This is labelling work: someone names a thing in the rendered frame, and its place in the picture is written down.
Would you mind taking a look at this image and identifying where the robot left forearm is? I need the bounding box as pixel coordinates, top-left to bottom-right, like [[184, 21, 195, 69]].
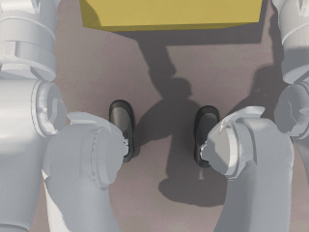
[[0, 0, 61, 82]]

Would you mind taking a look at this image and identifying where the robot right forearm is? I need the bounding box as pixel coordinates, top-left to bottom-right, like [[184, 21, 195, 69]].
[[271, 0, 309, 84]]

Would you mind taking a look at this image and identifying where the left robot thigh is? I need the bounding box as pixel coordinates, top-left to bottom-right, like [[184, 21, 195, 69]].
[[43, 123, 123, 232]]

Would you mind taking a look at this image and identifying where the right robot shin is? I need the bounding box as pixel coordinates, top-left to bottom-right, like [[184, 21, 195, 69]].
[[200, 106, 295, 172]]

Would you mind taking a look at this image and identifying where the robot left upper arm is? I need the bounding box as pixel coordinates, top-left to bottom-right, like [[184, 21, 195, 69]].
[[0, 78, 67, 232]]

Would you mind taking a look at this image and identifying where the carton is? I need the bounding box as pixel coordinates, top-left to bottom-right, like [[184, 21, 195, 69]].
[[79, 0, 263, 32]]

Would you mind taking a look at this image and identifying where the robot right upper arm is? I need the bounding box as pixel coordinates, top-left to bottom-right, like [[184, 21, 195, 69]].
[[273, 81, 309, 186]]

